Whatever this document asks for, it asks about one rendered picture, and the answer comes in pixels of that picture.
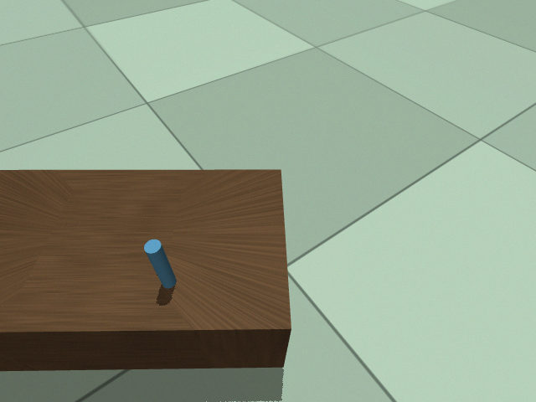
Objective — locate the can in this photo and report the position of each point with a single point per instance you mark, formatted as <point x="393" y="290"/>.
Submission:
<point x="160" y="263"/>

